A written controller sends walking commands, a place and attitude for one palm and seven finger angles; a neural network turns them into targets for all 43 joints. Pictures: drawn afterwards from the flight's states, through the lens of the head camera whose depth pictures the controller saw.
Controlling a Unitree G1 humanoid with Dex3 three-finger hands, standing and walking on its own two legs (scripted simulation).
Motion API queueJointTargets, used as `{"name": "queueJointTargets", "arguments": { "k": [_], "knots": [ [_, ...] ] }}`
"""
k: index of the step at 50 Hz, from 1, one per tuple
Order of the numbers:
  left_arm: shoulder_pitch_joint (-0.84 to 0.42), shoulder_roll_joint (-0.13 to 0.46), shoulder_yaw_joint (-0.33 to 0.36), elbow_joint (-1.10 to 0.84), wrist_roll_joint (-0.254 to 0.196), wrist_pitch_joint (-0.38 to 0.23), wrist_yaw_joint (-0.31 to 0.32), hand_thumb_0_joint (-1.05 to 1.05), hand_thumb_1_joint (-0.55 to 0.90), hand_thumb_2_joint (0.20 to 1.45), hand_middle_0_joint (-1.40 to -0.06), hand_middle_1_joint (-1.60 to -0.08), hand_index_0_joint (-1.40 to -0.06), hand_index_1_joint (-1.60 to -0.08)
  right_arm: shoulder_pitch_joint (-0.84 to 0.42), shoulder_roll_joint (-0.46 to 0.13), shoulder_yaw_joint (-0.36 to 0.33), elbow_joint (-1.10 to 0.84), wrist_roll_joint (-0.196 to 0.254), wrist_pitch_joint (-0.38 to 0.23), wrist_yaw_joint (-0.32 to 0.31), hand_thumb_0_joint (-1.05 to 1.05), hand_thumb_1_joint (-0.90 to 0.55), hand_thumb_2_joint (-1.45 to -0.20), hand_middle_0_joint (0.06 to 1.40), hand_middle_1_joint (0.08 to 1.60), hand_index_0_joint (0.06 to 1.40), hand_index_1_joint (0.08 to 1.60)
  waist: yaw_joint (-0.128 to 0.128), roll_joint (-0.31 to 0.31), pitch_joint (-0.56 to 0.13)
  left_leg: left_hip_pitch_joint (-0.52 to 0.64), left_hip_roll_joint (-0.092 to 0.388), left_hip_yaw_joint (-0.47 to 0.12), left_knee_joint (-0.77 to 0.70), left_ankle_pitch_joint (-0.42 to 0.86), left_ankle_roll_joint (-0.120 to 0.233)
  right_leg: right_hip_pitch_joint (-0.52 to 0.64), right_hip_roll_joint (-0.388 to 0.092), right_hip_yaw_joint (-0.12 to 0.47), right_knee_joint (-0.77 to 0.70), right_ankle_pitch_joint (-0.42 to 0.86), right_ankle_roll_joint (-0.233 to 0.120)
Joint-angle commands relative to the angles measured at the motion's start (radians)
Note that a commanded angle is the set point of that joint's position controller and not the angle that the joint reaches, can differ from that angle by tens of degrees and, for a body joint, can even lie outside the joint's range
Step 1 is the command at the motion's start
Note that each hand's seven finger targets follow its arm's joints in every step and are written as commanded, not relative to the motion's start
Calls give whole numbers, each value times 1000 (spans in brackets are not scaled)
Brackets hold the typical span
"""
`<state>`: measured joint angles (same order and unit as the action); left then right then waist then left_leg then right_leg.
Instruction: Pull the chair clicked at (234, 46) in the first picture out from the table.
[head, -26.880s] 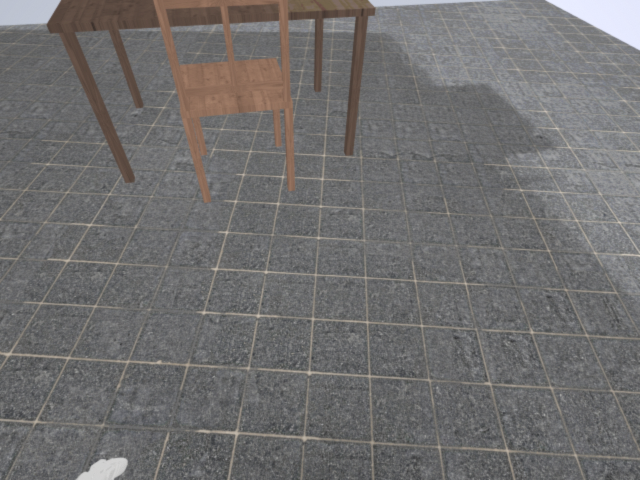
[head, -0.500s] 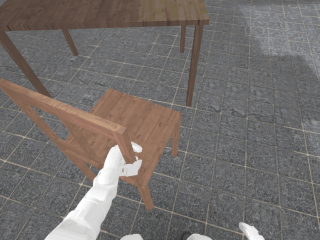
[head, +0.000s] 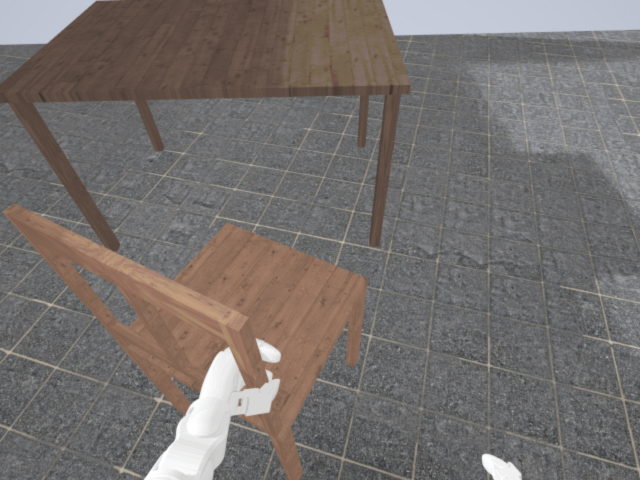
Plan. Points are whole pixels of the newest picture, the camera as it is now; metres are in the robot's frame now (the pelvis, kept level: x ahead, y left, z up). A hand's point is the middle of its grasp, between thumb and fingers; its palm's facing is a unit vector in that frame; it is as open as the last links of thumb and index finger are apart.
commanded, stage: stop walking, hand still on the chair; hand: left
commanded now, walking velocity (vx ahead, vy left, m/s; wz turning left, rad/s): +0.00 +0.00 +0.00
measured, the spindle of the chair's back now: (158, 329) +0.36 +0.29 -0.09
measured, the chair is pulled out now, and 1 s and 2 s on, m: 0.56 0.56 0.56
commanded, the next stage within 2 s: open the thumb and straighten the fingers in 0.54 s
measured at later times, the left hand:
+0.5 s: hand (264, 390) +0.25 +0.10 -0.07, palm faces -0.08 -0.99 -0.15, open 6.3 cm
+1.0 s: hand (251, 380) +0.27 +0.11 -0.06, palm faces -0.10 -0.98 -0.14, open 11.4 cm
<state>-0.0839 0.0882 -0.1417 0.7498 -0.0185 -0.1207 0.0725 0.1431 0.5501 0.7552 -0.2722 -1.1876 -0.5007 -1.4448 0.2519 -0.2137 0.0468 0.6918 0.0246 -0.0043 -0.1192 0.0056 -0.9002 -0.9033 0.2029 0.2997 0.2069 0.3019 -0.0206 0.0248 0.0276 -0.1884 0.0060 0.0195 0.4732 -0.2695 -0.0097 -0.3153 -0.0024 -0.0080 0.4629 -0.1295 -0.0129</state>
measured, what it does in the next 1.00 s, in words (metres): stands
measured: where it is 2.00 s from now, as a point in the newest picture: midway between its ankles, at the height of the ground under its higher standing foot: outside the picture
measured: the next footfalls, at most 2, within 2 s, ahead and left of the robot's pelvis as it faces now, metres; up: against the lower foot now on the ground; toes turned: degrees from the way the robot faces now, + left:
none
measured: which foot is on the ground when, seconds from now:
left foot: down 0.00-1.00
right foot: down 0.00-1.00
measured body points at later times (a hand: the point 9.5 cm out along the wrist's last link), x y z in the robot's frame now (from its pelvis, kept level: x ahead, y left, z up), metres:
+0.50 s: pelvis +0.04 +0.00 +0.00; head +0.06 -0.02 +0.45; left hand +0.26 +0.15 -0.06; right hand +0.21 -0.22 -0.10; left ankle -0.01 +0.13 -0.74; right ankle +0.07 -0.11 -0.74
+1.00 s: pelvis +0.03 +0.01 -0.03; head +0.06 -0.01 +0.42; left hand +0.27 +0.17 -0.05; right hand +0.19 -0.23 -0.12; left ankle -0.01 +0.13 -0.74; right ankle +0.07 -0.11 -0.74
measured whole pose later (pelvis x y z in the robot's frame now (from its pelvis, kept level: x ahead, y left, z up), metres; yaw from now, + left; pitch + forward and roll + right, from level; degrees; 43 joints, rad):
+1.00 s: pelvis +0.03 +0.01 -0.03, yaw +2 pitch +8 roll +1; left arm 0.16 0.15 -0.14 0.25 -0.04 0.07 0.02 0.03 -0.20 0.36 -0.40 -1.26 -0.45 -1.31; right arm 0.23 -0.26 0.02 0.56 0.05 -0.09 -0.02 0.01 -0.90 -0.90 0.20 0.30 0.20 0.30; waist -0.05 0.04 -0.09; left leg -0.45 -0.01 -0.01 0.74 -0.43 0.00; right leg -0.57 -0.03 -0.04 0.75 -0.31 -0.01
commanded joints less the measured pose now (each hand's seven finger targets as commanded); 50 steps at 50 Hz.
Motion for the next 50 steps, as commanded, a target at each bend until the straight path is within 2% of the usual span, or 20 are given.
{"name": "queueJointTargets", "arguments": {
  "k": [1, 3, 11, 15, 17, 20, 26, 30, 31, 32, 33, 34, 36, 38, 39, 42, 43, 44, 45, 50],
  "knots": [
    [-237, 84, 25, -265, 10, -67, 30, 0, 900, 900, -500, -1450, -500, -1450, -91, -93, -32, -152, 0, -49, -10, 0, -900, -900, 200, 300, 200, 300, 17, -56, -145, -24, 71, -92, -132, -47, 48, 79, -87, 100, -128, -227, 0],
    [-205, 80, 25, -278, 12, -68, 33, 0, 900, 900, -500, -1450, -500, -1450, -85, -93, -35, -150, -5, -52, -9, 0, -900, -900, 200, 300, 200, 300, 18, -77, -166, 9, 68, -79, -111, 20, 44, 93, -95, 102, -122, -157, -3],
    [-84, 63, -12, -376, 13, -66, 25, 0, 900, 900, -500, -1450, -500, -1450, -95, -100, -38, -164, -8, -53, -8, 0, -900, -900, 200, 300, 200, 300, 8, -22, -237, 79, 83, -73, -85, 314, 24, 170, -100, 62, -13, 240, -16],
    [-29, 58, -18, -406, 12, -60, 24, 0, 900, 900, -500, -1450, -500, -1450, -99, -97, -41, -175, -11, -39, -6, 0, -900, -900, 200, 300, 200, 300, 9, -71, -250, 93, 87, -74, -67, 375, 17, 193, -110, 57, 9, 332, -18],
    [-2, 63, -18, -409, 12, -57, 24, 0, 900, 900, -500, -1450, -500, -1450, -102, -101, -42, -173, -12, -36, -9, 0, -900, -900, 200, 300, 200, 300, 9, -36, -228, 97, 86, -73, -72, 391, 13, 172, -110, 54, 12, 329, -18],
    [8, 64, -18, -431, 11, -52, 27, 0, 900, 900, -500, -1450, -500, -1450, -109, -91, -39, -180, -15, -27, -6, 0, -900, -900, 200, 300, 200, 300, 10, -67, -225, 80, 79, -70, -69, 330, 15, 188, -119, 64, -6, 310, -19],
    [23, 76, -13, -439, 9, -44, 29, 0, 900, 900, -500, -1450, -500, -1450, -118, -92, -37, -183, -11, -16, -7, 0, -900, -900, 200, 300, 200, 300, 11, -36, -193, 63, 70, -68, -87, 253, 16, 163, -115, 66, -43, 209, -18],
    [18, 77, -6, -448, 10, -41, 36, 0, 900, 900, -500, -1450, -500, -1450, -122, -85, -36, -189, -13, -11, -5, 0, -900, -900, 200, 300, 200, 300, 11, -77, -209, 58, 66, -63, -82, 223, 17, 189, -123, 71, -57, 203, -18],
    [18, 79, -10, -449, 7, -40, 33, 0, 900, 900, -500, -1450, -500, -1450, -125, -91, -36, -188, -8, -12, -5, 0, -900, -900, 200, 300, 200, 300, 9, -44, -197, 60, 65, -61, -86, 223, 16, 171, -121, 67, -62, 189, -19],
    [39, 155, 67, -477, 10, -45, 45, 0, 900, 900, -500, -1450, -500, -1450, -119, -97, -42, -189, -12, -10, -7, 0, -900, -900, 200, 300, 200, 300, 19, -40, -202, 51, 64, -65, -91, 221, 18, 188, -121, 72, -62, 190, -17],
    [137, 50, -21, -380, -12, 9, 1, 0, 779, 842, -500, -1450, -500, -1450, -115, -124, -56, -195, 36, -27, 39, 0, -900, -900, 200, 300, 200, 300, -46, -133, -180, -90, 12, -24, -29, 169, 25, 128, -68, -1, 25, 147, -13],
    [27, 111, 33, -531, -24, 0, -19, 0, 658, 783, -500, -1450, -500, -1450, -128, -126, -59, -217, 37, -47, 59, 0, -900, -900, 200, 300, 200, 300, -26, -145, -230, -144, -3, -28, 1, 154, 29, 132, -59, 5, 46, 149, -17],
    [71, 153, 57, -587, -24, 5, -36, 0, 417, 667, -500, -1450, -500, -1450, -141, -122, -66, -230, 37, -74, 71, 0, -900, -900, 200, 300, 200, 300, -10, -46, -255, -179, -18, -20, 22, 105, 29, 130, -57, 22, 64, 91, -20],
    [116, 133, 53, -626, -30, 22, -44, 0, 175, 550, -500, -1450, -500, -1450, -145, -121, -60, -247, 31, -96, 89, 0, -900, -900, 200, 300, 200, 300, -1, 18, -255, -212, -25, -20, 51, 73, 24, 82, -52, 12, 97, 29, -23],
    [95, 129, 44, -652, -30, 30, -45, 0, 54, 492, -500, -1450, -500, -1450, -141, -122, -60, -251, 30, -104, 95, 0, -900, -900, 200, 300, 200, 300, -11, 36, -262, -219, -25, -21, 69, 70, 24, 55, -49, 8, 109, 17, -23],
    [129, 119, 37, -667, -27, 68, -48, 0, -308, 317, -500, -1450, -500, -1450, -123, -132, -62, -268, 29, -121, 103, 0, -900, -900, 200, 300, 200, 300, -20, -4, -266, -270, -23, -28, 106, 39, 25, 4, -39, -6, 146, -32, -16],
    [156, 103, 28, -667, -25, 83, -49, 0, -429, 258, -475, -1378, -475, -1378, -121, -133, -63, -278, 28, -125, 104, 0, -900, -900, 200, 300, 200, 300, -17, -16, -259, -286, -22, -28, 119, 32, 25, -17, -36, -12, 162, -43, -15],
    [85, 156, 67, -702, -25, 95, -46, 0, -550, 200, -450, -1305, -450, -1305, -120, -144, -63, -278, 30, -124, 100, 0, -900, -900, 200, 300, 200, 300, -23, -27, -277, -296, -22, -31, 126, 12, 26, -24, -36, -8, 165, -67, -11],
    [88, 122, 41, -705, -25, 112, -49, 0, -550, 200, -425, -1232, -425, -1232, -122, -141, -63, -289, 27, -130, 97, 0, -900, -900, 200, 300, 200, 300, -21, -31, -277, -306, -25, -30, 133, 2, 28, -25, -36, -13, 173, -79, -8],
    [138, 80, 11, -745, -34, 185, -60, 0, -550, 200, -300, -870, -300, -870, -105, -152, -64, -318, 24, -145, 90, 0, -900, -900, 200, 300, 200, 300, -25, -87, -309, -338, -23, -41, 175, 6, 28, -59, -30, -29, 215, -83, -2]
  ]
}}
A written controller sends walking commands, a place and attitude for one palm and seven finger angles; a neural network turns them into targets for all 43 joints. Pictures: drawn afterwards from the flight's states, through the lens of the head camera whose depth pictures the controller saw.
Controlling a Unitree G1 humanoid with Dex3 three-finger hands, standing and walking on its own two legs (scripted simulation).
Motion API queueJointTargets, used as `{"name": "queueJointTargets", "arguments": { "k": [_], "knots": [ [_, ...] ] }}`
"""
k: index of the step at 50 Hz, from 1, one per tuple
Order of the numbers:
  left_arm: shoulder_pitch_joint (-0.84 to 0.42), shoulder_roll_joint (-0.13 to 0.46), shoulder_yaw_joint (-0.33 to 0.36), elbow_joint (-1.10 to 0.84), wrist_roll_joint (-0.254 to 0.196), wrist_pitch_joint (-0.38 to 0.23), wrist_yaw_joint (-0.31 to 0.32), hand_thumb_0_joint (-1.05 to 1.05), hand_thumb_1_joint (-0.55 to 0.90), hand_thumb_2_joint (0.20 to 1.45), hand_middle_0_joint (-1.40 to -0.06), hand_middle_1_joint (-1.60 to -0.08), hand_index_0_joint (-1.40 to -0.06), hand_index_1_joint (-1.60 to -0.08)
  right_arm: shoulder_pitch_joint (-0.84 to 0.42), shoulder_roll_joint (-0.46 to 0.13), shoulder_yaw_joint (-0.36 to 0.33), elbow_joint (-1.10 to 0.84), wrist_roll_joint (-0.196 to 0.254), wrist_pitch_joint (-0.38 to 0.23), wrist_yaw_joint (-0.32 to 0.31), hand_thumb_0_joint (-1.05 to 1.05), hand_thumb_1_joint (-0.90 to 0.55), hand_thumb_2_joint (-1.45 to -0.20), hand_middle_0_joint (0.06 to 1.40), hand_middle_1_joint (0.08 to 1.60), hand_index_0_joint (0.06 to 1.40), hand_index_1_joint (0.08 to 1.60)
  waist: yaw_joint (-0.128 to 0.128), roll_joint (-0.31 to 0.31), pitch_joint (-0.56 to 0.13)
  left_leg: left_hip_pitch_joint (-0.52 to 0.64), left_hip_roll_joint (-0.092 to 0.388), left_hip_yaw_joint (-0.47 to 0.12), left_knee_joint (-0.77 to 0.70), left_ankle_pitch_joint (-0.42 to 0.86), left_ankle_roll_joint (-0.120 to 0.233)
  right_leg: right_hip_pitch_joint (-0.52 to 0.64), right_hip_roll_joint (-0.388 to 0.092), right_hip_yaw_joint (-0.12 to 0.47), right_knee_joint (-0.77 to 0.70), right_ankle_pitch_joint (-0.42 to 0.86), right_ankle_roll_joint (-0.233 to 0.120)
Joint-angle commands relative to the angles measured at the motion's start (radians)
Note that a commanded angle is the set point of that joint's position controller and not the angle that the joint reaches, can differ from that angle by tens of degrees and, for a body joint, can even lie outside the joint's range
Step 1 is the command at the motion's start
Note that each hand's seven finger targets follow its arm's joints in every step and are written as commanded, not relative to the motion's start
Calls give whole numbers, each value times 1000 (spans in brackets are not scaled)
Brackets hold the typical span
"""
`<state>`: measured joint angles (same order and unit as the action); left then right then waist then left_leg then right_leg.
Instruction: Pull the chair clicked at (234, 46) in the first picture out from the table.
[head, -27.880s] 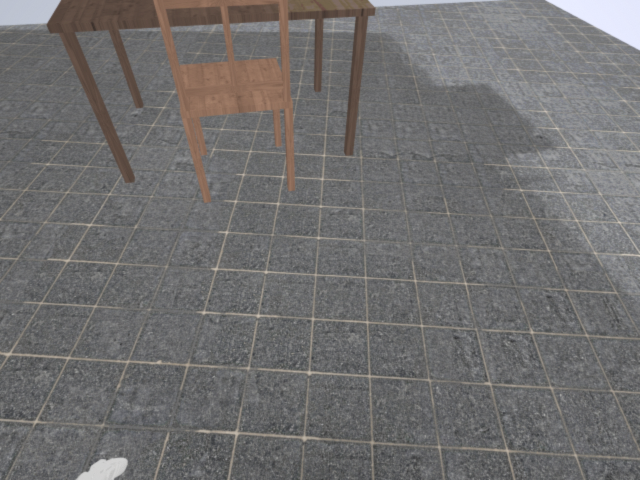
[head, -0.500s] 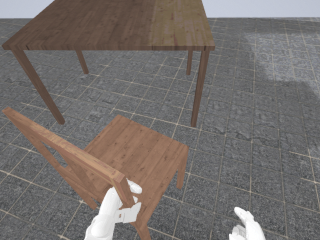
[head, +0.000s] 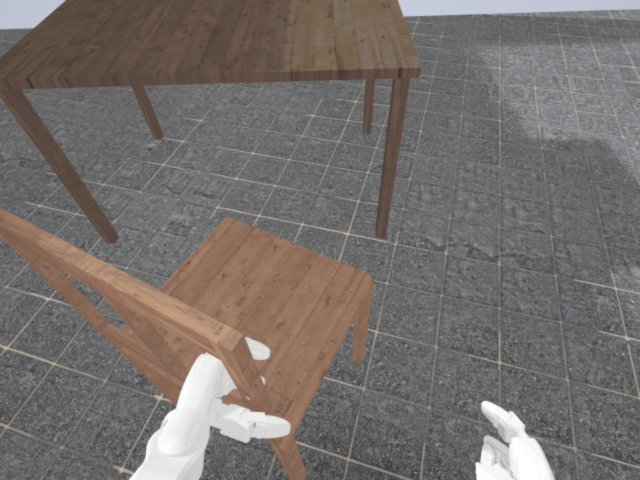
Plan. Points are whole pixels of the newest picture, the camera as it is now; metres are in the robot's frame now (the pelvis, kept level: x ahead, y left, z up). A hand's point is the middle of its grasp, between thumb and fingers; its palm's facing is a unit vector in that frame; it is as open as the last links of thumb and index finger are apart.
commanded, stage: open the thumb and straighten the fingers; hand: left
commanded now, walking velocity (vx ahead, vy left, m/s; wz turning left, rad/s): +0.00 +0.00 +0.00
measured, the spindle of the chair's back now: (150, 336) +0.34 +0.27 -0.06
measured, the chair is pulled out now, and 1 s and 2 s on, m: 0.56 0.56 0.56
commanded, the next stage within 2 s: draw the fingers out of the gap in 0.38 s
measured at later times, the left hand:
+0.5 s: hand (244, 405) +0.23 +0.11 -0.04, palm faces -0.14 -0.98 -0.12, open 17.4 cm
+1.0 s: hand (224, 474) +0.15 +0.12 -0.03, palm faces -0.09 -0.99 -0.12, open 17.5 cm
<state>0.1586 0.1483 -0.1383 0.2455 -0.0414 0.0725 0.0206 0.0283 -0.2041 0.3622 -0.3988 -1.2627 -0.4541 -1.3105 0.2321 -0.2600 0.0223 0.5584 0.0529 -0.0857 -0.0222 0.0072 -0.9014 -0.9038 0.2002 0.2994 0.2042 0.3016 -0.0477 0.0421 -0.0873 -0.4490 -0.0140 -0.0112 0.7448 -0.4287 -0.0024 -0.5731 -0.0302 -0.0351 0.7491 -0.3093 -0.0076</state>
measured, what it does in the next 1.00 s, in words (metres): stands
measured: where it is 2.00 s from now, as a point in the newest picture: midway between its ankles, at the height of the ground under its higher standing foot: outside the picture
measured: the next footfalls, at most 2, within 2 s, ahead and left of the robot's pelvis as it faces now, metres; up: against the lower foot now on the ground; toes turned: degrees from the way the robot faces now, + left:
none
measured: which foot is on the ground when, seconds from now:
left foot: down 0.00-1.00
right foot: down 0.00-1.00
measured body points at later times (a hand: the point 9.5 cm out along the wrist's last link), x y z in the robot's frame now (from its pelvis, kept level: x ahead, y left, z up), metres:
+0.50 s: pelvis +0.02 +0.00 -0.02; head +0.04 -0.01 +0.43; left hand +0.23 +0.16 -0.03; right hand +0.19 -0.23 -0.09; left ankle -0.03 +0.12 -0.71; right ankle +0.04 -0.11 -0.71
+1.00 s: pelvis +0.01 +0.01 -0.03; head +0.03 +0.00 +0.42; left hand +0.15 +0.17 -0.02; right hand +0.20 -0.21 -0.08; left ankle -0.03 +0.12 -0.71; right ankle +0.04 -0.11 -0.71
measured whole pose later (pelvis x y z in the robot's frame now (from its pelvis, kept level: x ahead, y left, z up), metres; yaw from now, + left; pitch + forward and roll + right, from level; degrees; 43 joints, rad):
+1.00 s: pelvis +0.01 +0.01 -0.03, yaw +2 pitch +10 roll -1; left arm 0.65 0.18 -0.20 -0.28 0.02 0.18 0.00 -0.01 -0.54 0.20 0.00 0.00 -0.01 0.00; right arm 0.28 -0.22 0.04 0.41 0.03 -0.15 -0.07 0.01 -0.90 -0.90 0.20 0.30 0.21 0.30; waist -0.02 0.05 -0.17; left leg -0.60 -0.02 -0.05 0.98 -0.55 0.01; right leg -0.70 -0.05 -0.07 0.94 -0.42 0.00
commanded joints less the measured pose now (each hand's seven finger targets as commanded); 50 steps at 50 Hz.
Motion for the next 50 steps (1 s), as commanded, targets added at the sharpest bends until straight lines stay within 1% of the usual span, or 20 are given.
{"name": "queueJointTargets", "arguments": {
  "k": [1, 2, 7, 8, 10, 12, 13, 14, 18, 22, 23, 24, 25, 26, 28, 31, 32, 35, 41, 50],
  "knots": [
    [-89, 13, 2, -248, -12, 5, -10, 0, -550, 200, -275, -798, -275, -798, -86, -107, -39, -192, -4, -68, -10, 0, -900, -900, 200, 300, 200, 300, 0, -116, -190, -81, -2, -14, -90, 173, 21, 187, -1, -7, -64, 100, -8],
    [-121, 23, 2, -281, -8, 9, -10, 0, -550, 200, -250, -725, -250, -725, -81, -109, -38, -192, -5, -72, -12, 0, -900, -900, 200, 300, 200, 300, -4, -85, -200, -77, -3, -17, -82, 179, 20, 180, -2, -6, -56, 105, -8],
    [-96, 41, 7, -353, 9, 37, 0, 0, -550, 200, -125, -363, -125, -363, -60, -107, -33, -206, -13, -83, -21, 0, -900, -900, 200, 300, 200, 300, -9, -101, -196, -91, -5, -23, -45, 209, 22, 158, -2, -14, -25, 132, -7],
    [-88, 111, 78, -343, 14, 40, 5, 0, -550, 200, -100, -290, -100, -290, -50, -111, -33, -203, -14, -80, -25, 0, -900, -900, 200, 300, 200, 300, 2, -92, -193, -107, -9, -19, -38, 207, 22, 163, -3, -6, -21, 137, -7],
    [-63, 92, 64, -354, 16, 53, 2, 0, -550, 200, -50, -145, -50, -145, -47, -104, -28, -212, -17, -76, -28, 0, -900, -900, 200, 300, 200, 300, 3, -99, -189, -118, -11, -17, -30, 211, 24, 168, -3, -5, -16, 148, -6],
    [-47, 79, 50, -389, 17, 61, -5, 0, -550, 200, 0, 0, 0, 0, -48, -101, -26, -224, -15, -76, -29, 0, -900, -900, 200, 300, 200, 300, 2, -72, -200, -112, -13, -15, -22, 225, 23, 171, -5, -5, -10, 160, -8],
    [-30, 65, 33, -399, 19, 65, -9, 0, -550, 200, 0, 0, 0, 0, -47, -99, -25, -227, -15, -77, -29, 0, -900, -900, 200, 300, 200, 300, 3, -42, -204, -103, -12, -15, -18, 240, 21, 166, -6, -8, -4, 171, -10],
    [-33, 43, 5, -417, 16, 71, -13, 0, -550, 200, 0, 0, 0, 0, -43, -98, -23, -231, -15, -80, -28, 0, -900, -900, 200, 300, 200, 300, -7, -44, -205, -97, -11, -19, -12, 252, 22, 160, -6, -12, -2, 183, -9],
    [9, 44, 6, -423, 1, 93, -32, 0, -550, 200, 0, 0, 0, 0, -35, -105, -23, -237, -17, -85, -35, 0, -900, -900, 200, 300, 200, 300, -16, -89, -205, -118, -13, -24, 8, 246, 26, 160, -4, -18, -2, 187, -2],
    [22, 44, -10, -467, 11, 93, -33, 0, -550, 200, 0, 0, 0, 0, -23, -106, -24, -244, -19, -93, -38, 0, -900, -900, 200, 300, 200, 300, -19, -60, -217, -103, -13, -32, 20, 281, 27, 147, -5, -24, 13, 207, -6],
    [40, 54, 2, -468, 16, 93, -28, 0, -550, 200, 0, 0, 0, 0, -19, -105, -26, -244, -18, -93, -38, 0, -900, -900, 200, 300, 200, 300, -14, -43, -209, -102, -12, -31, 22, 287, 24, 137, -5, -26, 17, 207, -7],
    [62, 155, 109, -455, 17, 92, -20, 0, -550, 200, 0, 0, 0, 0, -10, -108, -28, -238, -20, -88, -41, 0, -900, -900, 200, 300, 200, 300, 5, -55, -213, -118, -14, -27, 21, 280, 22, 156, -5, -22, 19, 211, -8],
    [108, 123, 82, -480, 18, 92, -24, 0, -550, 200, 0, 0, 0, 0, -17, -103, -26, -251, -22, -86, -40, 0, -900, -900, 200, 300, 200, 300, 14, -49, -225, -118, -16, -24, 15, 287, 22, 176, -7, -19, 21, 222, -10],
    [146, 137, 94, -490, 20, 94, -20, 0, -550, 200, 0, 0, 0, 0, -23, -100, -28, -259, -19, -83, -40, 0, -900, -900, 200, 300, 200, 300, 20, -46, -226, -124, -16, -25, 15, 291, 22, 177, -6, -19, 21, 221, -13],
    [207, 89, 48, -522, 22, 93, -21, 0, -550, 200, 0, 0, 0, 0, -21, -89, -28, -274, -19, -83, -37, 0, -900, -900, 200, 300, 200, 300, 18, -47, -224, -123, -15, -21, 17, 308, 22, 182, -7, -20, 27, 239, -13],
    [303, 72, 27, -579, 18, 93, -26, 0, -550, 200, 0, 0, 0, 0, -29, -87, -34, -287, -15, -88, -35, 0, -900, -900, 200, 300, 200, 300, 15, -43, -217, -125, -12, -26, 23, 319, 21, 170, -4, -23, 27, 237, -16],
    [320, 46, -7, -595, 17, 91, -30, 0, -550, 200, 0, 0, 0, 0, -26, -85, -33, -291, -15, -91, -36, 0, -900, -900, 200, 300, 200, 300, 3, -63, -201, -126, -10, -27, 27, 309, 23, 152, -3, -28, 26, 226, -11],
    [353, 59, -9, -635, 19, 86, -36, 0, -550, 200, 0, 0, 0, 0, -18, -89, -39, -294, -17, -105, -42, 0, -900, -900, 200, 300, 200, 300, -7, -88, -173, -143, -13, -33, 41, 272, 27, 125, 0, -29, 25, 198, -7],
    [423, 85, -16, -720, 53, 55, -24, 0, -550, 200, 0, 0, 0, 0, -12, -82, -41, -305, -18, -120, -51, 0, -900, -900, 200, 300, 200, 300, 1, -15, -153, -145, -16, -45, 57, 261, 24, 59, 5, -37, 56, 133, -17],
    [557, 48, -55, -762, 61, 57, -27, 0, -550, 200, 0, 0, 0, 0, -25, -68, -42, -347, -15, -117, -60, 0, -900, -900, 200, 300, 200, 300, 13, -66, -147, -194, -18, -43, 71, 185, 27, 37, 6, -35, 70, 55, -13]
  ]
}}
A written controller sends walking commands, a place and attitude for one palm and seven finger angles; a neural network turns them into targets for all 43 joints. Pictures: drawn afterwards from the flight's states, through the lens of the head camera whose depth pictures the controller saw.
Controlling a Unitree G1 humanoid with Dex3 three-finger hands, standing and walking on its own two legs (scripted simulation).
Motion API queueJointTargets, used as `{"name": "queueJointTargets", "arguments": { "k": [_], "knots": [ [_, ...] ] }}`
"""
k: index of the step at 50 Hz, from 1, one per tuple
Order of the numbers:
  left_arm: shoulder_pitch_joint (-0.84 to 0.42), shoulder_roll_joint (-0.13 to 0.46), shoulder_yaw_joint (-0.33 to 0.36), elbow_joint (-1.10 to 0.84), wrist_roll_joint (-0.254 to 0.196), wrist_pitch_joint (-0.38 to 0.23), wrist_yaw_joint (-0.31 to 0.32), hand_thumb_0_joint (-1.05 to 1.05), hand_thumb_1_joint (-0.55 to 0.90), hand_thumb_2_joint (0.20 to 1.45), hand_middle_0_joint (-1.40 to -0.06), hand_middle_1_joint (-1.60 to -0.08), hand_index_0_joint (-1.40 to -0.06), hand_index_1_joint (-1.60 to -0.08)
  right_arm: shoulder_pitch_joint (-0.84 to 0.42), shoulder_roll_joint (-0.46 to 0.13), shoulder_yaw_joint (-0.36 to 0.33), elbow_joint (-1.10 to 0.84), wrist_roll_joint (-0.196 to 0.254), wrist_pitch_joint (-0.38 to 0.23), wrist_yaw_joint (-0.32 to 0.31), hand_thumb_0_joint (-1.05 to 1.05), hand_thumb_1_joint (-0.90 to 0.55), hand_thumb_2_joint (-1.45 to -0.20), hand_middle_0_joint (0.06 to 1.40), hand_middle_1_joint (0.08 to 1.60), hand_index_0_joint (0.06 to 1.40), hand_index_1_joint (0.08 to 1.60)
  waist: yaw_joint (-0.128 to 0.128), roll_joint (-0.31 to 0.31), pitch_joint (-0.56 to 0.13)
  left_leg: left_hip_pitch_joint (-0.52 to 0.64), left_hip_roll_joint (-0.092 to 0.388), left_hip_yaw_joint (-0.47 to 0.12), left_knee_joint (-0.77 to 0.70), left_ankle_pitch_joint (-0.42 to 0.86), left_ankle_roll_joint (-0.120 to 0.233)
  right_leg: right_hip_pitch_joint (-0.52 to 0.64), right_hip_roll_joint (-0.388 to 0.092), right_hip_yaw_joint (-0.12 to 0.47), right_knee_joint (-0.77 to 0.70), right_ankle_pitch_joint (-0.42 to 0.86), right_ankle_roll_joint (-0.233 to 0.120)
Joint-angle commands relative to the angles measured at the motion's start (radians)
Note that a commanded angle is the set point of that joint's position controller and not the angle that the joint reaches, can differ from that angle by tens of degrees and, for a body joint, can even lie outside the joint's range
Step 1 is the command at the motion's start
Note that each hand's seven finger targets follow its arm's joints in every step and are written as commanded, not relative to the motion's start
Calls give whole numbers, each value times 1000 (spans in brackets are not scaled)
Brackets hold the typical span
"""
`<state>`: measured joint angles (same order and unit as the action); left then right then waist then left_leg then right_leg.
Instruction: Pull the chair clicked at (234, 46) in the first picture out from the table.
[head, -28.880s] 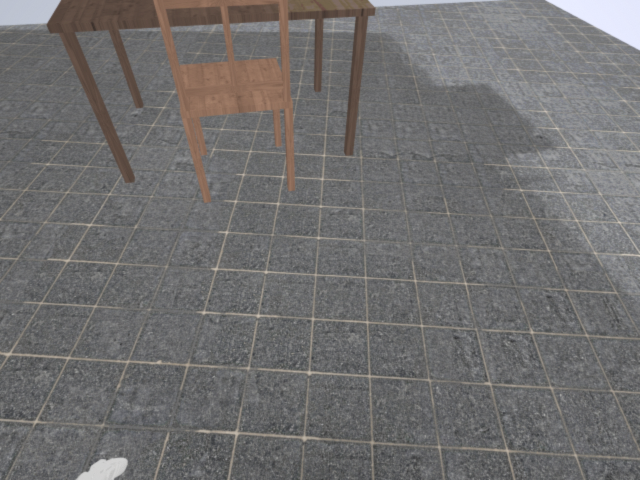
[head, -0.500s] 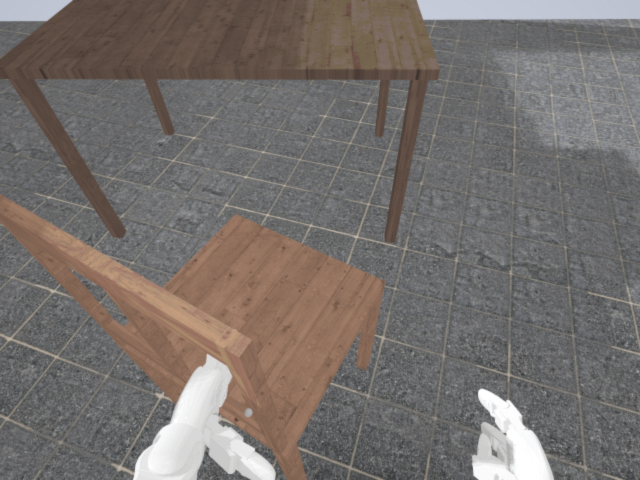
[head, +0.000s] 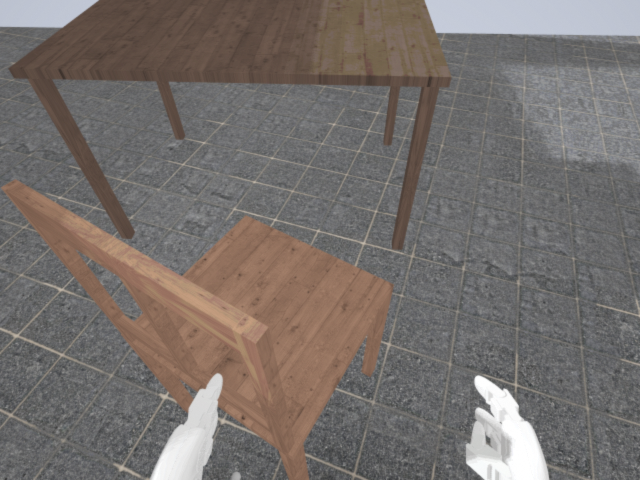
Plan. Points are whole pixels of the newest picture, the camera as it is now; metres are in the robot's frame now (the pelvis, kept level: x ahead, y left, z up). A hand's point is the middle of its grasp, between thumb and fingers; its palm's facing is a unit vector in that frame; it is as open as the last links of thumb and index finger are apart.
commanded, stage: draw the fingers out of the gap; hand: left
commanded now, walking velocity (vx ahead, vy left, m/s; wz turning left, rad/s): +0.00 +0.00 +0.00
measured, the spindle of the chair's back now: (165, 328) +0.34 +0.25 -0.03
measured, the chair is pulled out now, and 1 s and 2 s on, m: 0.56 0.56 0.56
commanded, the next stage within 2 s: draw the hand back to the body in 0.24 s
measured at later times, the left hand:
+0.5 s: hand out of the picture +0.12 +0.12 +0.03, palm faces +0.02 -1.00 +0.00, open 17.5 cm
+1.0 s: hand (110, 451) +0.14 +0.19 +0.11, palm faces +0.20 -0.92 -0.32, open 16.6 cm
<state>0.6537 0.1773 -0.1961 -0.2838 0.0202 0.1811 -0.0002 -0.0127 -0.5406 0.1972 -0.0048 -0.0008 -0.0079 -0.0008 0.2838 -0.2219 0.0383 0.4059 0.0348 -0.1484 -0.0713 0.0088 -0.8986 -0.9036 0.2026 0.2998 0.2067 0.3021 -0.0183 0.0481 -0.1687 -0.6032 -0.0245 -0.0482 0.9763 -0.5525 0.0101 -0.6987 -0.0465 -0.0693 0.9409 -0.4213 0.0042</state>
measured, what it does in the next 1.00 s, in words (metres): stands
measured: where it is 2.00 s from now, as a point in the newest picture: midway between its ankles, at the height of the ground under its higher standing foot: outside the picture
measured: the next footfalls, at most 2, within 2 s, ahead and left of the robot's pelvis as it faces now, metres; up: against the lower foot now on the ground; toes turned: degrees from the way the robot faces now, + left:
none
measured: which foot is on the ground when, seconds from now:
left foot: down 0.00-1.00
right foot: down 0.00-1.00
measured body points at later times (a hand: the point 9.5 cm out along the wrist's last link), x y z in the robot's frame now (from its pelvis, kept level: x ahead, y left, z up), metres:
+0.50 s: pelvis -0.01 +0.00 -0.02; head +0.01 +0.00 +0.43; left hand +0.11 +0.17 +0.03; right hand +0.17 -0.23 -0.06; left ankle -0.04 +0.11 -0.68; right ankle +0.03 -0.13 -0.68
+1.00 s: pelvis +0.00 +0.00 +0.01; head -0.01 -0.02 +0.46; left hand +0.13 +0.24 +0.13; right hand +0.18 -0.23 -0.05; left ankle -0.04 +0.11 -0.68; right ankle +0.03 -0.13 -0.68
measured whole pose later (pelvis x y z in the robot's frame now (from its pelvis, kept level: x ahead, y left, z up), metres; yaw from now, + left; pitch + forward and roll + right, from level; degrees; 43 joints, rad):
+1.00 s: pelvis +0.00 +0.00 +0.01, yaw +0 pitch +6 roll -2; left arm 0.79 0.30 0.10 -0.53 -0.08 -0.05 0.09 -0.01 -0.39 0.28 -0.03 -0.03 -0.03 -0.03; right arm 0.29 -0.20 0.01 0.48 0.05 -0.16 -0.12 0.01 -0.90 -0.90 0.20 0.30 0.21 0.30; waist 0.04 0.07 -0.15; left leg -0.49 0.00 -0.06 0.93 -0.54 0.00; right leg -0.58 -0.02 -0.08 0.87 -0.39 0.00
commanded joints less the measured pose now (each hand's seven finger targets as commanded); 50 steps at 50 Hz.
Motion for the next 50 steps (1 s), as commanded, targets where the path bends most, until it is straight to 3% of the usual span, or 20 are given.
{"name": "queueJointTargets", "arguments": {
  "k": [1, 6, 10, 15, 18, 19, 21, 23, 25, 30, 35, 38, 40, 43, 44, 45, 46, 47, 48, 50],
  "knots": [
    [64, 27, 0, -250, 3, -47, -8, 0, -550, 200, 0, 0, 0, 0, -76, -109, -59, -199, 5, -55, -10, 0, -900, -900, 200, 300, 200, 300, -15, -43, -71, -35, -7, -12, -163, 316, 12, 160, 22, 0, -118, 164, -29],
    [145, 41, 6, -269, 11, -32, -14, 0, -550, 200, 0, 0, 0, 0, -81, -100, -61, -214, 5, -50, -14, 0, -900, -900, 200, 300, 200, 300, -9, -87, -33, -82, -9, -12, -157, 263, 17, 147, 26, 4, -121, 117, -31],
    [185, 47, 12, -303, 20, -43, -8, 0, -550, 200, 0, 0, 0, 0, -77, -95, -63, -235, 5, -45, -18, 0, -900, -900, 200, 300, 200, 300, -2, -78, -7, -105, -10, -6, -154, 201, 17, 115, 27, 9, -119, 47, -30],
    [233, 46, 7, -362, 14, -66, -7, 0, -550, 200, 0, 0, 0, 0, -60, -89, -66, -246, 6, -55, -25, 0, -900, -900, 200, 300, 200, 300, 2, -35, -36, -103, -14, -4, -139, 202, 18, 112, 29, 14, -110, 41, -34],
    [277, 45, 13, -359, 4, -75, -19, 0, -550, 200, 0, 0, 0, 0, -60, -87, -72, -241, 9, -59, -29, 0, -900, -900, 200, 300, 200, 300, -3, -73, -38, -119, -15, -3, -127, 208, 20, 120, 31, 21, -114, 57, -32],
    [212, -44, 50, -457, -125, -208, -19, 0, -550, 200, 0, 0, 0, 0, -60, -72, -71, -225, 6, -90, -26, 0, -900, -900, 200, 300, 200, 300, 7, -117, -9, -148, -24, -4, -88, 214, 9, 75, 44, -13, -95, 70, -29],
    [230, 23, 97, -393, -119, -296, -18, 0, -550, 200, 0, 0, 0, 0, -55, -81, -74, -178, 6, -113, -21, 0, -900, -900, 200, 300, 200, 300, 11, -98, -11, -167, -18, -1, -74, 190, 7, 58, 49, -1, -82, 45, -35],
    [212, 33, 125, -431, -144, -373, -23, 0, -550, 200, 0, 0, 0, 0, -48, -81, -80, -161, 8, -131, -16, 0, -900, -900, 200, 300, 200, 300, 17, -15, -43, -144, -18, 4, -67, 203, -2, 57, 43, 2, -65, 45, -38],
    [227, 32, 138, -422, -151, -448, -34, 0, -550, 200, 0, 0, 0, 0, -54, -76, -86, -138, 11, -138, -6, 0, -900, -900, 200, 300, 200, 300, 23, 20, -61, -142, -12, 3, -55, 223, -10, 42, 45, -2, -39, 59, -41],
    [195, 60, 166, -367, -165, -606, -101, 0, -550, 200, 0, 0, 0, 0, -93, -78, -97, -110, 11, -139, 26, 0, -900, -900, 200, 300, 200, 300, 16, -40, -62, -214, 2, -6, -17, 187, -7, 17, 38, 15, -9, 30, -38],
    [260, 119, 274, -416, -212, -481, -145, 0, -550, 200, 0, 0, 0, 0, -131, -78, -96, -156, 40, -102, 7, 0, -900, -900, 200, 300, 200, 300, 50, -48, -127, -154, 2, 6, -85, 184, 6, 163, 24, 31, -74, 28, -32],
    [221, 119, 309, -448, -253, -432, -130, 0, -550, 200, 0, 0, 0, 0, -134, -71, -83, -145, 48, -102, -14, 0, -900, -900, 200, 300, 200, 300, 44, -60, -80, -124, 7, -6, -116, 197, 7, 178, 32, 13, -107, 39, -29],
    [187, 128, 332, -459, -279, -437, -121, 0, -477, 235, -10, -15, -10, -15, -122, -72, -79, -128, 48, -116, -24, 0, -900, -900, 200, 300, 200, 300, 37, -84, -44, -111, 10, -11, -124, 205, 7, 183, 35, 17, -136, 45, -25],
    [121, 158, 362, -424, -285, -456, -128, 0, -369, 287, -25, -37, -25, -37, -111, -83, -68, -92, 47, -138, -31, 0, -900, -900, 200, 300, 200, 300, 24, -69, 19, -89, 13, -14, -148, 201, 6, 177, 42, 13, -170, 26, -27],
    [167, 332, 434, -434, -120, -354, 20, 0, -332, 305, -30, -45, -30, -45, -85, -72, -81, -103, 23, -89, -59, 0, -900, -900, 200, 300, 200, 300, 82, -5, -43, -30, 38, 0, -209, 212, 0, 270, 11, 82, -194, 51, -47],
    [167, 225, 364, -500, -105, -313, 74, 0, -296, 322, -35, -53, -35, -53, -80, -57, -66, -121, 12, -76, -63, 0, -900, -900, 200, 300, 200, 300, 50, 18, -5, -12, 27, 2, -229, 216, -3, 281, 2, 54, -210, 75, -42],
    [152, 232, 377, -496, -96, -290, 104, 0, -260, 340, -40, -60, -40, -60, -82, -60, -70, -110, 14, -72, -64, 0, -900, -900, 200, 300, 200, 300, 46, 8, -6, -9, 29, -1, -232, 213, -6, 296, 2, 57, -224, 73, -41],
    [167, 195, 353, -478, -83, -273, 123, 0, -224, 357, -45, -68, -45, -68, -80, -56, -61, -99, 10, -61, -63, 0, -900, -900, 200, 300, 200, 300, 45, 54, 25, 14, 30, 5, -245, 232, -4, 298, 3, 49, -229, 91, -43],
    [160, 200, 351, -474, -75, -260, 139, 0, -188, 375, -50, -75, -50, -75, -87, -57, -60, -94, 11, -48, -63, 0, -900, -900, 200, 300, 200, 300, 46, 57, 46, 38, 34, 3, -256, 248, -2, 293, 5, 38, -237, 105, -41],
    [130, 218, 365, -469, -68, -253, 164, 0, -115, 410, -60, -90, -60, -90, -101, -61, -56, -83, 6, -41, -62, 0, -900, -900, 200, 300, 200, 300, 47, 24, 72, 75, 36, -2, -286, 263, 1, 319, 4, 30, -267, 122, -40]
  ]
}}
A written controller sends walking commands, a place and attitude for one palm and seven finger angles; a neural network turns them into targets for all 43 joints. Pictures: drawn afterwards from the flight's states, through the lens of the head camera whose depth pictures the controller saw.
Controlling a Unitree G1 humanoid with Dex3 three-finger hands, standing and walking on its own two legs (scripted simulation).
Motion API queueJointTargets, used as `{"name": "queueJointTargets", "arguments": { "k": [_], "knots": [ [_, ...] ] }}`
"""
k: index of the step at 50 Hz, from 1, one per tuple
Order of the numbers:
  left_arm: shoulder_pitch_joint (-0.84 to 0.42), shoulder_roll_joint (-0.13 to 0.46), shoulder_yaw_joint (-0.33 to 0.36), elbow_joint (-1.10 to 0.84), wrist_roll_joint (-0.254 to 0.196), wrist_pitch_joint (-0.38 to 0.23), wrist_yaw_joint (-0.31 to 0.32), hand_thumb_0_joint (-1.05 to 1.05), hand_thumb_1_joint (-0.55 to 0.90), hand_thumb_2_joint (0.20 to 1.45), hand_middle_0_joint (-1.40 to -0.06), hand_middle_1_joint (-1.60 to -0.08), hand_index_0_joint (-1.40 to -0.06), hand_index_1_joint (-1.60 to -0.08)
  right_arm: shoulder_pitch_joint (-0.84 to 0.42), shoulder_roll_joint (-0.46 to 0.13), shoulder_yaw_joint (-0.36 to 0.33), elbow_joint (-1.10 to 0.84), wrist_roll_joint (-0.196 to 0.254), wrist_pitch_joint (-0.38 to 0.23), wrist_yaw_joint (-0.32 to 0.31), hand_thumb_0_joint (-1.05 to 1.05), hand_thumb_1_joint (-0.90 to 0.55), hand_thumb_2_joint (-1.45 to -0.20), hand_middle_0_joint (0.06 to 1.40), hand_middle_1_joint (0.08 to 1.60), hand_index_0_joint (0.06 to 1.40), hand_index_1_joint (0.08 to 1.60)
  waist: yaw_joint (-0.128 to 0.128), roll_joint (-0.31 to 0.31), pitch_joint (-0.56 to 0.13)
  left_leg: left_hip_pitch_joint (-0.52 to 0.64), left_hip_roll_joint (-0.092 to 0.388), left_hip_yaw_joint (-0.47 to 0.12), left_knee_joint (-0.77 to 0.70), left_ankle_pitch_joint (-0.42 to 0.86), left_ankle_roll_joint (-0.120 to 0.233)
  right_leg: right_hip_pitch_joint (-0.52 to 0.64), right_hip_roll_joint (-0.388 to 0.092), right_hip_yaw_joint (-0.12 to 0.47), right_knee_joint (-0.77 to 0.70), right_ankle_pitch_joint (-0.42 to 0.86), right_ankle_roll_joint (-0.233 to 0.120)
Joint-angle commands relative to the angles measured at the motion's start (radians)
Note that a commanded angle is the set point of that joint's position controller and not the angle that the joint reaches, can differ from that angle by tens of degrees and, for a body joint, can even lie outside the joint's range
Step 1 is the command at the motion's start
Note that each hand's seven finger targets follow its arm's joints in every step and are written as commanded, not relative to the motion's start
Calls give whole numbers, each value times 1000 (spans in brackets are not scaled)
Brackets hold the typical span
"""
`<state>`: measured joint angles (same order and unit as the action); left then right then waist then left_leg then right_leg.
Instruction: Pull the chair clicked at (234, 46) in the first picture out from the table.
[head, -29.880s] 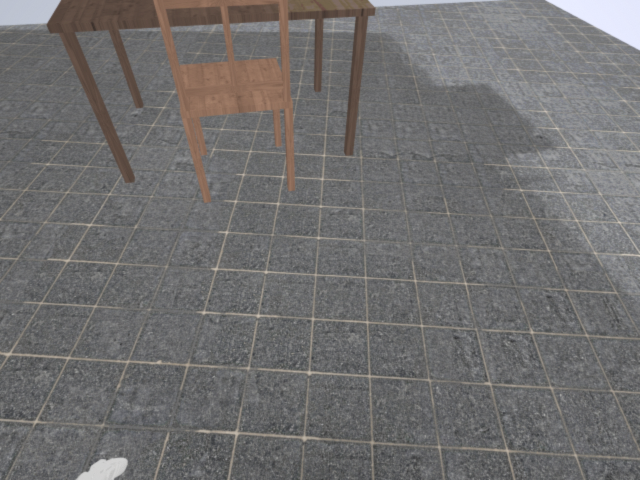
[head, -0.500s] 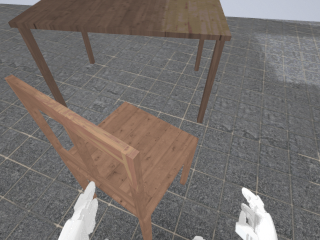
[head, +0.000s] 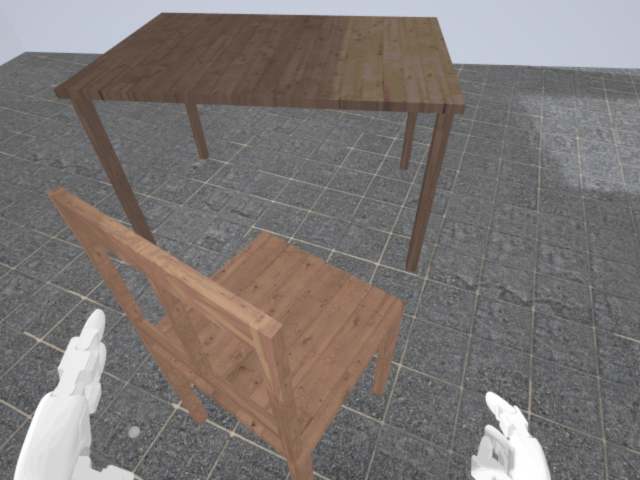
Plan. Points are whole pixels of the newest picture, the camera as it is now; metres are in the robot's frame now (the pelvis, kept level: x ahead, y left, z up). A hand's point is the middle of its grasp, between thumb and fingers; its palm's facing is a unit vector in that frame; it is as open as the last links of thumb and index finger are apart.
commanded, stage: draw the hand back to the body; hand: left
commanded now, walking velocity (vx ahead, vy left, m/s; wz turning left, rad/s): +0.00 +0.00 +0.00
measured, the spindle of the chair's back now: (185, 330) +0.34 +0.25 -0.04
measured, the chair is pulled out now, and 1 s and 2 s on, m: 0.56 0.56 0.56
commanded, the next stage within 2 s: step back with the hand held close in 0.94 s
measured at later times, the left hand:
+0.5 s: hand (54, 317) +0.20 +0.25 +0.20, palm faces +0.45 -0.77 -0.45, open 10.3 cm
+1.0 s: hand (42, 292) +0.22 +0.26 +0.22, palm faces +0.47 -0.77 -0.43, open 7.4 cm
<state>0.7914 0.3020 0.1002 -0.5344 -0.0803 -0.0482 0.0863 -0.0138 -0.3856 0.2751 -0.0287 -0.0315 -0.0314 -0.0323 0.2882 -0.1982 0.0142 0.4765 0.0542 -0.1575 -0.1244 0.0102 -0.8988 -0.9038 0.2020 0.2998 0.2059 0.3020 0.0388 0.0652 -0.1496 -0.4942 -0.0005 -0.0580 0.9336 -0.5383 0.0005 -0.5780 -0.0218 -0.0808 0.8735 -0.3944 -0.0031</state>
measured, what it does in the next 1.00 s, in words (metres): stands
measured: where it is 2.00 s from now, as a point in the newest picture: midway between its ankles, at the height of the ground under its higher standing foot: outside the picture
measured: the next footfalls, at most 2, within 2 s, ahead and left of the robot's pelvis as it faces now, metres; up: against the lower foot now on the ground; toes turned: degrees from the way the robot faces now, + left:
none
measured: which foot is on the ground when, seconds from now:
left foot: down 0.00-1.00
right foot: down 0.00-1.00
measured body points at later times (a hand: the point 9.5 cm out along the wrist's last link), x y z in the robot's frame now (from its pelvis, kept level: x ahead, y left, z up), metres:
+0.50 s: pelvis +0.02 +0.00 +0.04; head +0.00 -0.03 +0.49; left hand +0.17 +0.29 +0.22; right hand +0.20 -0.22 -0.05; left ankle -0.03 +0.12 -0.69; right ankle +0.03 -0.12 -0.69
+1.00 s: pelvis +0.03 +0.00 +0.05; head +0.01 -0.02 +0.50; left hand +0.18 +0.30 +0.24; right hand +0.20 -0.23 -0.04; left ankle -0.03 +0.12 -0.69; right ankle +0.03 -0.12 -0.69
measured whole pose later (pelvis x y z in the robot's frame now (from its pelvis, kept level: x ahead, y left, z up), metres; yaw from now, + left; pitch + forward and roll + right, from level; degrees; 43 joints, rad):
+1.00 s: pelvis +0.03 +0.00 +0.05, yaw -1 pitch -3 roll -1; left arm 0.49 0.37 0.36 -0.42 -0.05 -0.10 0.15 0.01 0.88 0.89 -0.21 -0.30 -0.22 -0.30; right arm 0.21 -0.22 0.01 0.68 0.01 -0.15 -0.08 0.01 -0.90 -0.90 0.20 0.30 0.21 0.30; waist 0.07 0.08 0.00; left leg -0.04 0.01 -0.02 0.45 -0.35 0.00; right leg -0.16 -0.01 -0.05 0.45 -0.24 0.00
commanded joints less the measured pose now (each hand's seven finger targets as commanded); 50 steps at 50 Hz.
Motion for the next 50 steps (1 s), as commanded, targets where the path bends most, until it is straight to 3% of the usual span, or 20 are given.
{"name": "queueJointTargets", "arguments": {
  "k": [1, 2, 6, 8, 11, 13, 21, 26, 28, 32, 33, 35, 40, 41, 44, 47, 50],
  "knots": [
    [-21, 103, 80, -203, 36, -19, 86, 0, -79, 428, -65, -97, -65, -97, -116, -90, -33, -150, -15, -29, -12, 0, -900, -900, 200, 300, 200, 300, -10, -41, 63, -27, 13, 7, -256, 253, 13, 217, -18, 42, -218, 101, -31],
    [-29, 108, 91, -196, 38, -20, 92, 0, -43, 445, -70, -105, -70, -105, -119, -91, -32, -145, -17, -27, -13, 0, -900, -900, 200, 300, 200, 300, -8, -65, 64, -4, 14, 7, -274, 262, 15, 232, -18, 42, -230, 112, -28],
    [-114, 167, 158, -197, 46, -31, 111, 0, 102, 515, -90, -135, -90, -135, -140, -101, -26, -118, -19, -37, -12, 0, -900, -900, 200, 300, 200, 300, 1, -17, 92, 58, 13, 5, -334, 277, 12, 282, -20, 47, -278, 126, -32],
    [-128, 164, 173, -189, 48, -39, 114, 0, 175, 550, -100, -150, -100, -150, -142, -97, -21, -100, -22, -46, -7, 0, -900, -900, 200, 300, 200, 300, 2, 16, 97, 101, 11, 6, -362, 311, 9, 307, -22, 45, -291, 162, -31],
    [-157, 190, 216, -194, 46, -52, 113, 0, 284, 603, -115, -173, -115, -173, -156, -102, -23, -78, -25, -59, 2, 0, -900, -900, 200, 300, 200, 300, 13, -3, 80, 142, 15, -3, -399, 378, 3, 367, -20, 39, -311, 216, -33],
    [-171, 182, 225, -189, 46, -60, 109, 0, 356, 637, -125, -187, -125, -187, -157, -100, -22, -61, -28, -65, 8, 0, -900, -900, 200, 300, 200, 300, 13, 23, 84, 185, 16, 4, -417, 439, 1, 382, -21, 41, -323, 266, -29],
    [-286, 228, 333, -104, 33, -82, 101, 0, 646, 777, -165, -247, -165, -247, -180, -111, -31, -9, -33, -55, 22, 0, -900, -900, 200, 300, 200, 300, 16, -46, 131, 236, 21, 12, -486, 448, 2, 432, -11, 49, -392, 289, -27],
    [-390, 281, 399, -142, 29, -108, 100, 0, 827, 865, -190, -285, -190, -285, -182, -117, -30, 10, -37, -62, 30, 0, -900, -900, 200, 300, 200, 300, 21, 51, 81, 295, 17, 20, -510, 501, 2, 480, -16, 58, -413, 334, -27],
    [-407, 291, 423, -123, 24, -112, 101, 0, 900, 900, -200, -300, -200, -300, -182, -117, -30, 20, -40, -65, 33, 0, -900, -900, 200, 300, 200, 300, 23, 34, 67, 310, 17, 26, -515, 534, 5, 503, -18, 55, -419, 370, -24],
    [-327, 191, 351, 8, 15, -97, 76, 0, 900, 900, -200, -300, -200, -300, -194, -118, -40, 33, -37, -43, 44, 0, -900, -900, 200, 300, 200, 300, 16, -77, 127, 307, 24, 37, -523, 543, 13, 486, -15, 49, -440, 385, -17],
    [-339, 201, 355, 1, 14, -100, 73, 0, 900, 900, -200, -300, -200, -300, -198, -123, -45, 33, -36, -37, 46, 0, -900, -900, 200, 300, 200, 300, 16, -82, 129, 306, 24, 42, -524, 523, 17, 483, -15, 53, -445, 374, -15],
    [-350, 224, 370, -21, 16, -109, 72, 0, 900, 900, -200, -300, -200, -300, -199, -127, -49, 32, -37, -33, 48, 0, -900, -900, 200, 300, 200, 300, 19, -70, 111, 312, 23, 44, -528, 519, 21, 494, -17, 56, -447, 376, -15],
    [-374, 277, 396, -154, 26, -125, 82, 0, 900, 900, -200, -300, -200, -300, -203, -120, -42, 22, -43, -52, 50, 0, -900, -900, 200, 300, 200, 300, 31, 67, 13, 360, 17, 37, -535, 583, 10, 554, -20, 65, -444, 414, -21],
    [-392, 297, 408, -173, 28, -123, 86, 0, 900, 900, -200, -300, -200, -300, -205, -121, -40, 26, -45, -56, 47, 0, -900, -900, 200, 300, 200, 300, 31, 67, 21, 358, 16, 33, -535, 582, 7, 556, -16, 66, -450, 417, -23],
    [-362, 270, 397, -128, 27, -115, 89, 0, 900, 900, -200, -300, -200, -300, -203, -115, -40, 32, -45, -55, 44, 0, -900, -900, 200, 300, 200, 300, 26, 3, 58, 354, 20, 33, -543, 587, 9, 548, -12, 62, -455, 424, -23],
    [-382, 243, 382, -62, 25, -106, 82, 0, 900, 900, -200, -300, -200, -300, -207, -115, -39, 41, -42, -44, 42, 0, -900, -900, 200, 300, 200, 300, 18, -11, 140, 336, 22, 39, -551, 550, 9, 510, -11, 64, -472, 393, -24],
    [-389, 231, 374, -38, 24, -108, 75, 0, 900, 900, -200, -300, -200, -300, -207, -121, -42, 41, -40, -34, 46, 0, -900, -900, 200, 300, 200, 300, 18, -14, 147, 334, 24, 39, -556, 524, 13, 498, -11, 59, -472, 357, -23]
  ]
}}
